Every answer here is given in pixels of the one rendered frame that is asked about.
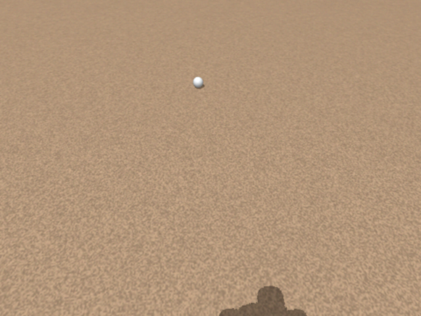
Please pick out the ball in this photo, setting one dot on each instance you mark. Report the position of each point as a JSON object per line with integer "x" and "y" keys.
{"x": 198, "y": 82}

